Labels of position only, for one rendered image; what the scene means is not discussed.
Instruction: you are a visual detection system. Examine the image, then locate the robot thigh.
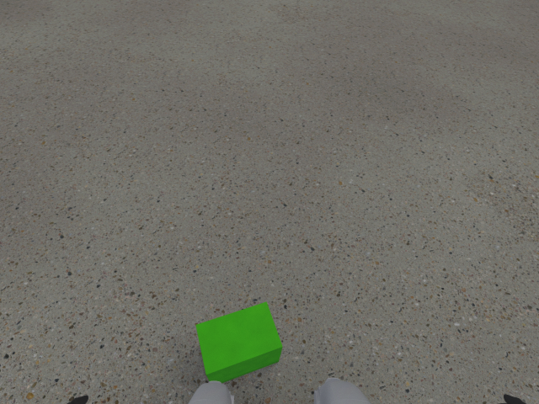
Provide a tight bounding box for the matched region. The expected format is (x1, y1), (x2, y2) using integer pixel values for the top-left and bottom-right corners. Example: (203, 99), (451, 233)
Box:
(189, 383), (234, 404)
(314, 380), (371, 404)

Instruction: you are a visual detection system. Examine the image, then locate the carton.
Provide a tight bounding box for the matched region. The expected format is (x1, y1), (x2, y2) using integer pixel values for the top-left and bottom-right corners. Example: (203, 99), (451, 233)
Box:
(196, 301), (282, 383)

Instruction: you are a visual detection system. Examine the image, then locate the robot left thigh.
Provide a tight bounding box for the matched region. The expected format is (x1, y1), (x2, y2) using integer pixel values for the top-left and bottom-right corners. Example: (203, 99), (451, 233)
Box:
(189, 383), (234, 404)

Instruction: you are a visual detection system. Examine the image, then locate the robot right thigh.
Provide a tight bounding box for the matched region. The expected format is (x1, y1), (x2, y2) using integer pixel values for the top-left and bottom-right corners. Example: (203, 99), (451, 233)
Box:
(314, 380), (371, 404)

